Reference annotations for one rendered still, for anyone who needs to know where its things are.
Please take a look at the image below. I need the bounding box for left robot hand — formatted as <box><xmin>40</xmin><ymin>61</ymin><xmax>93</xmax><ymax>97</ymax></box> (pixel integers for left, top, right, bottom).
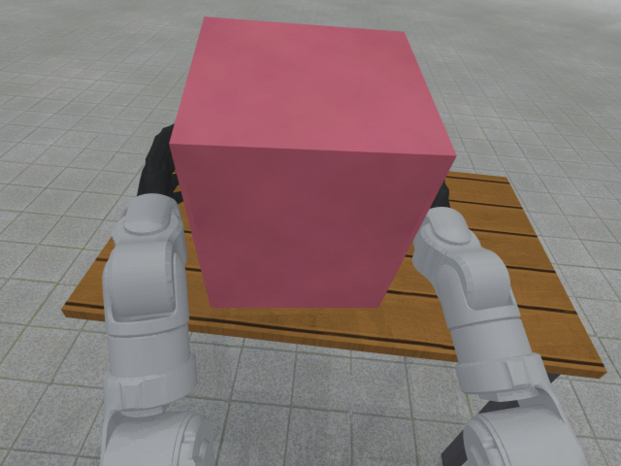
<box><xmin>137</xmin><ymin>124</ymin><xmax>183</xmax><ymax>204</ymax></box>

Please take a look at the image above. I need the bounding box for table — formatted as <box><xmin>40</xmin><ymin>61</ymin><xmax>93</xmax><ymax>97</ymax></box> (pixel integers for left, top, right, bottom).
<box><xmin>61</xmin><ymin>169</ymin><xmax>607</xmax><ymax>466</ymax></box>

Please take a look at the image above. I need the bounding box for left robot forearm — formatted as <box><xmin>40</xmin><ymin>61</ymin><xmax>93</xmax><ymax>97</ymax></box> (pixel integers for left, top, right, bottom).
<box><xmin>100</xmin><ymin>193</ymin><xmax>198</xmax><ymax>466</ymax></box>

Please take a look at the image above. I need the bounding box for carton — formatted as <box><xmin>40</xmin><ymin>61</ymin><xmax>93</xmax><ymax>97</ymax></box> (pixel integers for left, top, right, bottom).
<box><xmin>169</xmin><ymin>17</ymin><xmax>457</xmax><ymax>308</ymax></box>

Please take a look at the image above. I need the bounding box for robot left upper arm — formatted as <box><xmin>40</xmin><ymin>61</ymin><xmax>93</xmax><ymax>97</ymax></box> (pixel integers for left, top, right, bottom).
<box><xmin>102</xmin><ymin>411</ymin><xmax>214</xmax><ymax>466</ymax></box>

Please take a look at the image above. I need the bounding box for right robot hand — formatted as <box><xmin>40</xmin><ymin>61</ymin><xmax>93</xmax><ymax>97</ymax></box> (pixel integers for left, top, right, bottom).
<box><xmin>430</xmin><ymin>180</ymin><xmax>450</xmax><ymax>209</ymax></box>

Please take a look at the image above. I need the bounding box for robot right upper arm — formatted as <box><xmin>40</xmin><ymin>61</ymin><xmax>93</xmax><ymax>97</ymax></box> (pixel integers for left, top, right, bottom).
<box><xmin>463</xmin><ymin>404</ymin><xmax>585</xmax><ymax>466</ymax></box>

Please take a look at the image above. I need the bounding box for right robot forearm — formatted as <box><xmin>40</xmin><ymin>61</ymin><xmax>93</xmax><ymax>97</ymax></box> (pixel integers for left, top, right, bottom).
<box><xmin>412</xmin><ymin>207</ymin><xmax>588</xmax><ymax>466</ymax></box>

